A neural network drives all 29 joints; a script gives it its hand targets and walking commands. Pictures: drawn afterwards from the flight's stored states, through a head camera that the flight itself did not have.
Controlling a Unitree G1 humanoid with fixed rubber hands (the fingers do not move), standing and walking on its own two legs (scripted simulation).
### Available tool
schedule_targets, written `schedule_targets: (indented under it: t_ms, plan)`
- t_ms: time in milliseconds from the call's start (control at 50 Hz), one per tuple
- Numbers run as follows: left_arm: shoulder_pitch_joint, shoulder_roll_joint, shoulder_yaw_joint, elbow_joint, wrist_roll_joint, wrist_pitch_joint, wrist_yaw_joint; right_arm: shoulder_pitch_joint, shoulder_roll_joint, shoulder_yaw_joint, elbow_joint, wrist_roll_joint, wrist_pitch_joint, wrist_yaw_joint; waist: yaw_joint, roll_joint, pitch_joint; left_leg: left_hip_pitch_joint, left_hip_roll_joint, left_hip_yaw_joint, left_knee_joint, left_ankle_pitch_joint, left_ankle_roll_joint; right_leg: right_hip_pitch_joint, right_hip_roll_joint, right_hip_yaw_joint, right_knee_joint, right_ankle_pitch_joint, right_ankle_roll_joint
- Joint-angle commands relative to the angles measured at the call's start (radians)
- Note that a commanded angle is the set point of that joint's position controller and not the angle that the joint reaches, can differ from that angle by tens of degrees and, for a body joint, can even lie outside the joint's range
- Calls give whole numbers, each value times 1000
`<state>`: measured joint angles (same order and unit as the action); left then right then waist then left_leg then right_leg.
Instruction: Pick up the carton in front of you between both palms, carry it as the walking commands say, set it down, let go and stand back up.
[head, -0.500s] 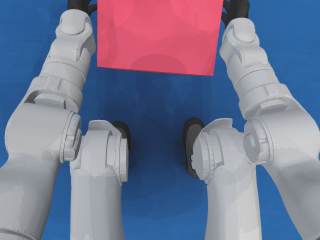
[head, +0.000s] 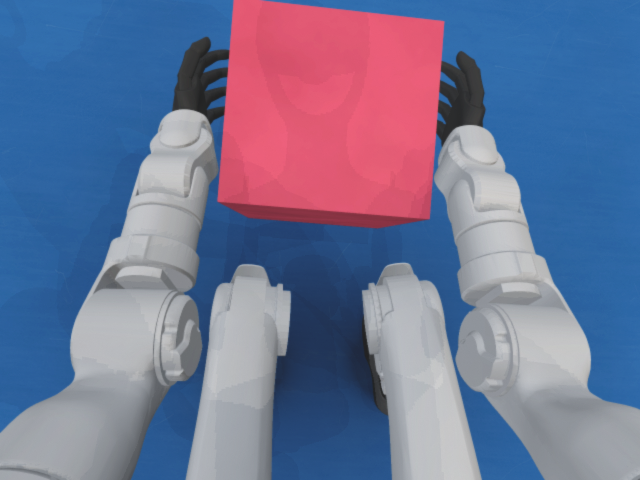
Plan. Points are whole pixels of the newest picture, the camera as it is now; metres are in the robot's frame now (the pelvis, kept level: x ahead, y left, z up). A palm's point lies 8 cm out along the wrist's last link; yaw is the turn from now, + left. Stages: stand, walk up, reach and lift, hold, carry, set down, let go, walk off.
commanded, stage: reach and lift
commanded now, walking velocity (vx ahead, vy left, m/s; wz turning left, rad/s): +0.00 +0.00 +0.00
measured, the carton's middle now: (324, 142) +0.49 +0.00 -0.15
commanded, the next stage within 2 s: none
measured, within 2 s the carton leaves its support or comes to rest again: neither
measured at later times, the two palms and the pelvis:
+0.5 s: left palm (133, 74) +0.47 +0.15 +0.07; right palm (549, 87) +0.46 -0.15 +0.08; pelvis +0.02 +0.00 +0.13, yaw +0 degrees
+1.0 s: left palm out of the picture +0.43 +0.15 +0.24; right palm out of the picture +0.43 -0.15 +0.24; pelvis +0.08 +0.00 +0.28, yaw +1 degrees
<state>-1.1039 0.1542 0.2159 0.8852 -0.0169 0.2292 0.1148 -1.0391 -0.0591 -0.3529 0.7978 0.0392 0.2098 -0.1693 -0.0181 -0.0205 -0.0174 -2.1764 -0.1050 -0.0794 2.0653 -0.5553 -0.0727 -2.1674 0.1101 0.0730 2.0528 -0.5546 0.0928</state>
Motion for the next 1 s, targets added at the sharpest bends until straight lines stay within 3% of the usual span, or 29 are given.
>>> schedule_targets:
  t_ms: [0,80,160,400,520,760,980]
  plan:
    - [-593,-1093,-318,-96,3,16,-257,-650,1035,411,-58,-24,39,272,-11,68,-951,531,-69,165,-308,48,54,473,76,-182,-280,55,-62]
    - [-573,-1107,-237,-50,65,22,-271,-643,1057,348,-25,-84,50,290,-4,48,-967,563,-73,165,-374,65,60,522,79,-171,-354,65,-61]
    - [-552,-1129,-228,-62,82,25,-280,-620,1085,354,-31,-97,58,303,3,32,-1029,635,-76,164,-430,96,61,593,81,-164,-417,91,-57]
    - [-416,-1238,-423,-230,-1,60,-288,-455,1179,546,-150,-16,88,324,12,47,-1176,929,-74,140,-586,241,40,840,85,-148,-565,219,-48]
    - [-303,-1263,-467,-251,-15,61,-285,-340,1198,589,-159,-3,89,324,12,45,-1093,1034,-74,120,-683,267,34,953,81,-126,-664,245,-47]
    - [-80,-1272,-443,-222,32,26,-282,-108,1214,564,-117,-57,59,322,12,27,-876,1247,-58,71,-920,291,48,1197,60,-66,-911,284,-58]
    - [122,-1273,-476,-267,59,13,-283,98,1214,599,-144,-85,45,328,14,27,-735,1517,-33,18,-1157,407,60,1471,29,-13,-1145,404,-69]
